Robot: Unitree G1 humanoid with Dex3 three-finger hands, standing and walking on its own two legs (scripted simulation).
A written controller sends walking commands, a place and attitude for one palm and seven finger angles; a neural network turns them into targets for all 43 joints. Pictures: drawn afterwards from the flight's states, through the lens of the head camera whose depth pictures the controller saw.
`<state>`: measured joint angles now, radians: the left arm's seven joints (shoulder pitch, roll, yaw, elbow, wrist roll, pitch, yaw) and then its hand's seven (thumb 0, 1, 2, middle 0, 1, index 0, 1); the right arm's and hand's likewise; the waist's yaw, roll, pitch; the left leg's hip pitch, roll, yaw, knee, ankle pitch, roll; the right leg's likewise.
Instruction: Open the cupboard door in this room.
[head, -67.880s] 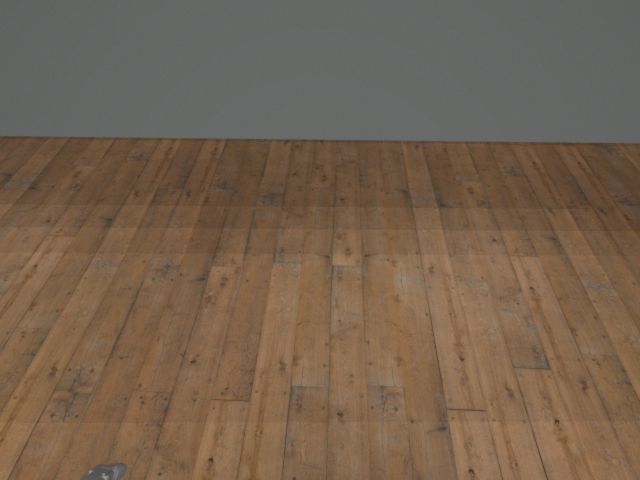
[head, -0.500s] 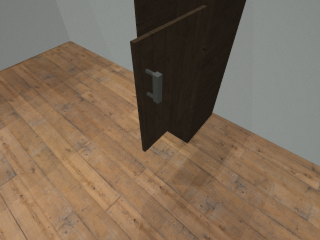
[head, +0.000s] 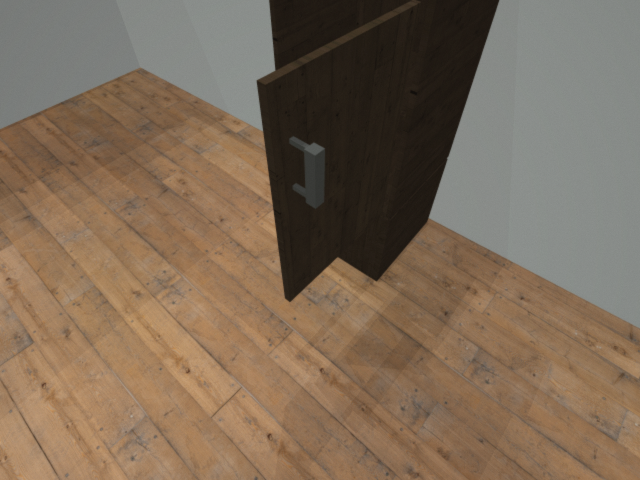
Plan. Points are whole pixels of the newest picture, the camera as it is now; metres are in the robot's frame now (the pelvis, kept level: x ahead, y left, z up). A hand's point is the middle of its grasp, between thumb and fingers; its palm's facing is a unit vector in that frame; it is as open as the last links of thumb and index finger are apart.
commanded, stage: look to check the result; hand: left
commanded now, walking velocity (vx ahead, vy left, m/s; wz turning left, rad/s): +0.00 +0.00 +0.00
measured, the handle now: (305, 172) +0.59 +0.07 +0.03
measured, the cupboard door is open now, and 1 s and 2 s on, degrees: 88 88 88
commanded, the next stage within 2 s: stand and wait in 0.24 s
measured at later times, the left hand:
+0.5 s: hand out of the picture +0.08 +0.23 -0.16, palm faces -0.01 -0.95 -0.30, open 7.4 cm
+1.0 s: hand out of the picture +0.06 +0.21 -0.17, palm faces +0.00 -0.96 -0.26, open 7.4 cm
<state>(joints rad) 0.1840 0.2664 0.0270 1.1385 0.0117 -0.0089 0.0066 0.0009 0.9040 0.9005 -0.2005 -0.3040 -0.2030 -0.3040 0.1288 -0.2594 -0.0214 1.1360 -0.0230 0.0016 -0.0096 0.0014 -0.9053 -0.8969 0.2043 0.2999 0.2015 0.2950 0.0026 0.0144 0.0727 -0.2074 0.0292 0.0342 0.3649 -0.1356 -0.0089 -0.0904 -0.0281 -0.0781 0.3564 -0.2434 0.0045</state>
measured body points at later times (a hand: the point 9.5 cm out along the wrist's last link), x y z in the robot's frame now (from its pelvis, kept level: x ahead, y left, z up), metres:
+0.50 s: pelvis +0.02 +0.00 +0.00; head +0.04 +0.00 +0.45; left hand +0.08 +0.28 -0.14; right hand +0.09 -0.28 -0.14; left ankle +0.04 +0.13 -0.75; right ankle -0.03 -0.12 -0.75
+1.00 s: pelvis +0.03 +0.00 +0.00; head +0.05 +0.00 +0.45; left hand +0.06 +0.26 -0.15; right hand +0.07 -0.26 -0.15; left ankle +0.04 +0.13 -0.75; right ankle -0.03 -0.12 -0.75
